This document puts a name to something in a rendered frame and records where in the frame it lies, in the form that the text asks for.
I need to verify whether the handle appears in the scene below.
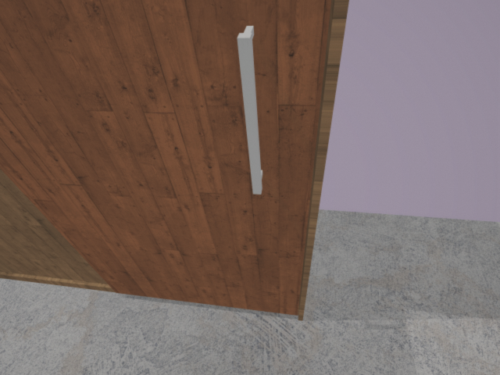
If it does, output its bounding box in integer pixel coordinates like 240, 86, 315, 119
237, 26, 263, 195

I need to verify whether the wardrobe door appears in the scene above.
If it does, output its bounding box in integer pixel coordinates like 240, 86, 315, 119
0, 169, 107, 284
0, 0, 331, 316

